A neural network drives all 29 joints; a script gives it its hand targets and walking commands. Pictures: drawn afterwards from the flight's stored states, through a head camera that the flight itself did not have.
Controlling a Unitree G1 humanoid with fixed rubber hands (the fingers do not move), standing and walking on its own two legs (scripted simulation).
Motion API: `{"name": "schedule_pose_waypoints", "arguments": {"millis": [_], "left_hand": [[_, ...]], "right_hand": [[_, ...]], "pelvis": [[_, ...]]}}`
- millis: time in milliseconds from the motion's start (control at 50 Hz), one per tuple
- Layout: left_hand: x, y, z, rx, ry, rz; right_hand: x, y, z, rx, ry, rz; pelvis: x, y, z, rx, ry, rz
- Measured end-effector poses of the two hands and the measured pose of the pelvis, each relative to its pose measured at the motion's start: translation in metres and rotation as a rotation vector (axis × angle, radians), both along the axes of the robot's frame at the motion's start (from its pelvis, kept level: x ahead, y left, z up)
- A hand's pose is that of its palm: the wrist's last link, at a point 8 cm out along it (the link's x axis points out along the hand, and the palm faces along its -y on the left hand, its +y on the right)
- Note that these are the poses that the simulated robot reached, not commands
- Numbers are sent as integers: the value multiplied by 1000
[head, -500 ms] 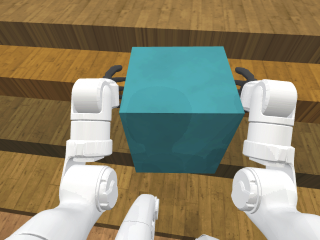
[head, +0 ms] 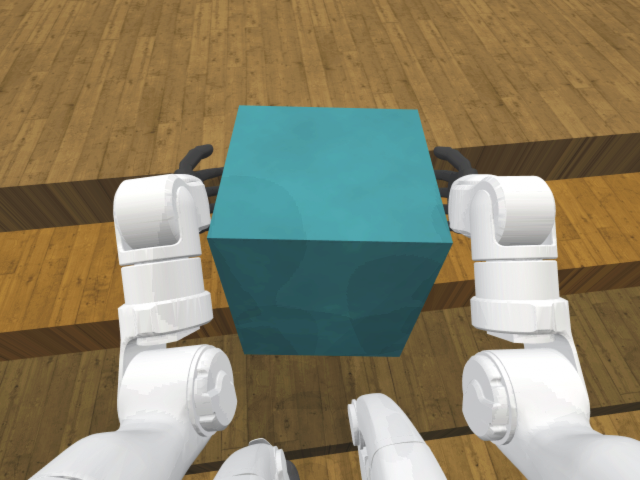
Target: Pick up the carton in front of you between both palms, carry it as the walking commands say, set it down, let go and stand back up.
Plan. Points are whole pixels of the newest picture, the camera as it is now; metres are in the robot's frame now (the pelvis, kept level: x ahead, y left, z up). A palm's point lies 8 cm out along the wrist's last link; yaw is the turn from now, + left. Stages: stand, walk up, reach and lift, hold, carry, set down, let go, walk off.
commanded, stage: carry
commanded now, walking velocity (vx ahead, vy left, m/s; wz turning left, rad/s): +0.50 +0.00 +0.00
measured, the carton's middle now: (325, 240) +0.37 -0.02 +0.07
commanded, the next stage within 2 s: none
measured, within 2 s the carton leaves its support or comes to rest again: neither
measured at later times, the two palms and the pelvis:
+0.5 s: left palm out of the picture +0.64 +0.16 +0.29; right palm out of the picture +0.69 -0.14 +0.29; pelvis +0.29 -0.05 +0.15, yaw +1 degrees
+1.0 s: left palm out of the picture +0.98 +0.14 +0.44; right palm out of the picture +0.94 -0.15 +0.44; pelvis +0.58 +0.03 +0.29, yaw +1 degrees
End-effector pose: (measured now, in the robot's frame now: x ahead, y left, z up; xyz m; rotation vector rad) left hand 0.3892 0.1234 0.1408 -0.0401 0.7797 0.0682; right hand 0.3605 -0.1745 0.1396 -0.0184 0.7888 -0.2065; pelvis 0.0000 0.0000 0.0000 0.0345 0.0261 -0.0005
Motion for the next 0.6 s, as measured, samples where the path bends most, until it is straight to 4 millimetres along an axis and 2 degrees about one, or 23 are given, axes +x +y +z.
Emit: {"name": "schedule_pose_waypoints", "arguments": {"millis": [60,120,220,280,340,380,420,500,600], "left_hand": [[29,12,37,-5,-81,17],[61,21,72,-14,-151,27],[119,21,109,-13,-165,24],[157,21,121,2,-134,28],[193,23,127,31,-86,61],[210,27,128,59,-44,104],[223,31,129,87,1,138],[246,33,145,110,59,153],[306,24,203,99,-30,146]], "right_hand": [[38,12,42,4,-81,6],[75,20,83,-12,-151,20],[136,21,127,-55,-159,44],[181,20,141,-43,-129,55],[232,22,144,-14,-82,88],[267,27,142,10,-42,130],[295,33,139,40,1,164],[326,36,148,77,58,168],[370,24,198,79,-30,147]], "pelvis": [[30,1,20,-26,7,-2],[65,-3,32,-35,18,6],[131,-16,50,-82,6,21],[173,-23,62,-113,21,18],[216,-33,73,-116,44,31],[244,-42,84,-123,37,30],[260,-47,103,-118,24,25],[291,-48,146,-103,1,25],[337,-46,185,-60,4,40]]}}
